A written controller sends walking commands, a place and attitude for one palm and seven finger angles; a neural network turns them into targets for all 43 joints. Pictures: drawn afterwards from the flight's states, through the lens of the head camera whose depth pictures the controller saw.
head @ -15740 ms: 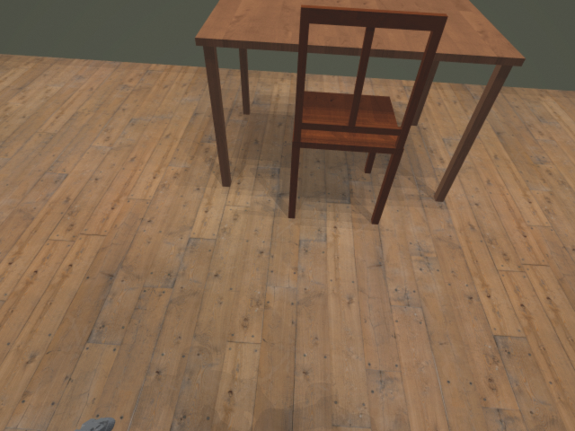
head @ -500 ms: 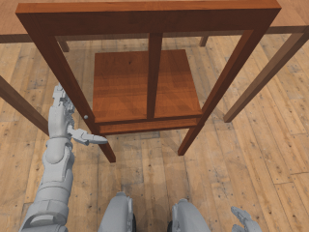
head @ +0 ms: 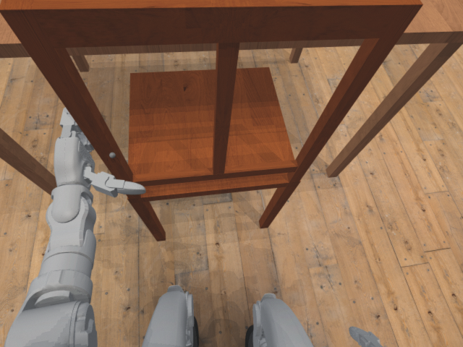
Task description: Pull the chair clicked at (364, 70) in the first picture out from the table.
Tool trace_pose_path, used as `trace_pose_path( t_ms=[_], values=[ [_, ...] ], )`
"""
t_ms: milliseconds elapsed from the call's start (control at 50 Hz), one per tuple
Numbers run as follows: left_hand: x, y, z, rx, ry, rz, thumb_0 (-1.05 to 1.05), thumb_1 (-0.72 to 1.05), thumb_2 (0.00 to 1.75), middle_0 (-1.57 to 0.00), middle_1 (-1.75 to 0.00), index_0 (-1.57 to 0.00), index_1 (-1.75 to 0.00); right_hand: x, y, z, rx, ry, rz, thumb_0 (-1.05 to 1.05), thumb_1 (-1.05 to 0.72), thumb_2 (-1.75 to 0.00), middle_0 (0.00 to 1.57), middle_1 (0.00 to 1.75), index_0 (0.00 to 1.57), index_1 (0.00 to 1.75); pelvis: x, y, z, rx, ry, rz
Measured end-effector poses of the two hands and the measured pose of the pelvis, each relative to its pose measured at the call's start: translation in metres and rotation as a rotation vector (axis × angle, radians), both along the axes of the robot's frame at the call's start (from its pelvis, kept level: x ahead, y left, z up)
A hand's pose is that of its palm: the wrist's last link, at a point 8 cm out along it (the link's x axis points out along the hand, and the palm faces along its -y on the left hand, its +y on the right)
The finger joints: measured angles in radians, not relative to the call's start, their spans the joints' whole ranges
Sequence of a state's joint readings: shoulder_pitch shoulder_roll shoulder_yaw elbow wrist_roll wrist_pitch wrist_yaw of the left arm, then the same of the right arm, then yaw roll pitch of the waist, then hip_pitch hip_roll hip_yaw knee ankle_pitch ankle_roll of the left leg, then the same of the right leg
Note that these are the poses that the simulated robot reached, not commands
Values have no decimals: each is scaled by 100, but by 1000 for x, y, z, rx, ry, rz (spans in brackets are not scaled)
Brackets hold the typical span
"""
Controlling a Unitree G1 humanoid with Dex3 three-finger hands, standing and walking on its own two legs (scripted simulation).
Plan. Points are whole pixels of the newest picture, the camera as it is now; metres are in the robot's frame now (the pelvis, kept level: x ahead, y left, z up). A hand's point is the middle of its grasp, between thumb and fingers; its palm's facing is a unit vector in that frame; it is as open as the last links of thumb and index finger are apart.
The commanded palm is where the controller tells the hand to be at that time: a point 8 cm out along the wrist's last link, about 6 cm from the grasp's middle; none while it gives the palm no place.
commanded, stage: push the fingers through the gap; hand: left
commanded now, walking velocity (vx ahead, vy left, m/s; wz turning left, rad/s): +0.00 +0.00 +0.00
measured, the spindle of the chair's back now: (221, 124) +0.47 +0.02 +0.05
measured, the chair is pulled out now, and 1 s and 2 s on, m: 0.00 0.00 0.03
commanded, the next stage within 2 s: hook a spindle and tug to test in 0.14 s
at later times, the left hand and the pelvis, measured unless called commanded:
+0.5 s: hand (114, 159) +0.42 +0.20 +0.02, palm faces +0.14 -0.99 -0.02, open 16.2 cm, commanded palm +0.39 +0.23 +0.02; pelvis +0.00 +0.00 +0.00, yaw +0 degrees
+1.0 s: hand (115, 156) +0.42 +0.20 +0.02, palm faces +0.18 -0.98 -0.02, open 7.9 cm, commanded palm +0.39 +0.22 +0.02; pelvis +0.00 +0.00 +0.00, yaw +1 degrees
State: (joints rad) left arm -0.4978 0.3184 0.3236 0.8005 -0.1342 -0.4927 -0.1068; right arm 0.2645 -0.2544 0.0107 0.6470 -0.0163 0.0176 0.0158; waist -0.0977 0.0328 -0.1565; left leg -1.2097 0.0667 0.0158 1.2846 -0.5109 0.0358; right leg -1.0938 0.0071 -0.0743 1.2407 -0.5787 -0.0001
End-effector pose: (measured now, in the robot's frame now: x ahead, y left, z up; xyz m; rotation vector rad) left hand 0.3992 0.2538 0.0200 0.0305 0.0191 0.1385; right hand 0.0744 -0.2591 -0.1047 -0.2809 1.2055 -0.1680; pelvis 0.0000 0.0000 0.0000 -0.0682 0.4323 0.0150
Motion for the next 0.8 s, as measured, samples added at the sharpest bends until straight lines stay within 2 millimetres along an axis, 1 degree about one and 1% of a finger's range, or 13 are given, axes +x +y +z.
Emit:
trace_pose_path(
  t_ms=[80, 180, 300, 380, 480, 620, 700, 800],
  values=[
    [-6, 4, -4, -9, 16, 13, -2, -50, 30, -6, -8, -6, -8, 3, 4, 2, 7, -6, -1, 0, -90, -90, 21, 30, 20, 30, 1, 1, 1, -2, -4, 0],
    [-12, 4, 2, -6, -30, 9, -2, -50, 30, -6, -8, -6, -8, 9, 8, 2, 9, -18, 17, 0, -90, -90, 21, 30, 20, 30, 1, 3, 3, -4, -8, 4],
    [-9, 0, 2, -7, -24, -10, -2, -50, 30, -6, -9, -7, -9, 18, 9, 2, 5, -39, 32, 0, -90, -90, 21, 30, 20, 30, 0, 5, 1, -8, -10, 11],
    [-8, -4, 0, -16, -10, -14, -2, -50, 30, -9, -16, -9, -15, 21, 10, 3, 5, -51, 33, 0, -90, -90, 21, 30, 20, 30, -1, 5, 1, -8, -10, 9],
    [-10, -7, 3, -12, -28, -1, -2, -50, 30, -14, -33, -14, -33, 20, 10, 4, 10, -55, 32, 0, -90, -90, 21, 30, 20, 30, -1, 5, 2, -4, -12, 5],
    [-11, -10, 5, 3, -27, -2, -2, -49, 31, -25, -67, -25, -67, 15, 9, 1, 20, -39, 31, 0, -90, -90, 21, 30, 20, 30, -3, 2, 1, -2, -17, 9],
    [-9, -10, 4, -7, -27, 18, -1, -40, 34, -32, -88, -31, -88, 11, 7, -1, 17, -25, 31, 0, -90, -90, 21, 30, 20, 30, -4, 0, 1, -1, -15, 11],
    [-8, -9, 5, -4, -23, 32, -1, -20, 43, -40, -114, -38, -114, 6, 3, -2, 17, -15, 22, 0, -90, -90, 21, 30, 20, 30, -4, -2, 0, 1, -13, 10]
  ],
)
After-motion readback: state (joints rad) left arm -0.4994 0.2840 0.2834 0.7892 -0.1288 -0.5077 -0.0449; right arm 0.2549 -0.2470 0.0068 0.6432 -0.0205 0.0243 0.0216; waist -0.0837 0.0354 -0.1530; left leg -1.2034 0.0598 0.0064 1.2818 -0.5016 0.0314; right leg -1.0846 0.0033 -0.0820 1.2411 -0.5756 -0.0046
